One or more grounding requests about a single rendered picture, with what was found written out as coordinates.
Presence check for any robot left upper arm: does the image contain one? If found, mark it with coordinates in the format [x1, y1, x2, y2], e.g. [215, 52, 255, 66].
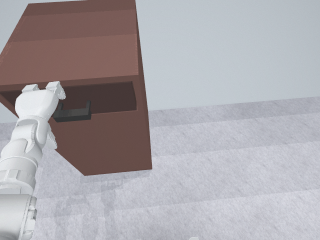
[0, 194, 37, 240]

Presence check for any left robot hand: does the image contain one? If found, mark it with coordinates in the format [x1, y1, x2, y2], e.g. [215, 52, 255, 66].
[15, 81, 66, 150]

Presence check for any drawer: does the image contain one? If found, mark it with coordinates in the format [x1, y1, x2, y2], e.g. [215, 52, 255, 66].
[0, 81, 137, 118]

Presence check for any cabinet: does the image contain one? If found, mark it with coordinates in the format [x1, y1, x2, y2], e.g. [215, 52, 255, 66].
[0, 0, 153, 176]

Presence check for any left robot forearm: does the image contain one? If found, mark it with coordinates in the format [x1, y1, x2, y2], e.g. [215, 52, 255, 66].
[0, 115, 49, 196]

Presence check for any handle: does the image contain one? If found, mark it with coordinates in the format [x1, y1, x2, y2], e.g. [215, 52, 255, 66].
[53, 100, 92, 123]

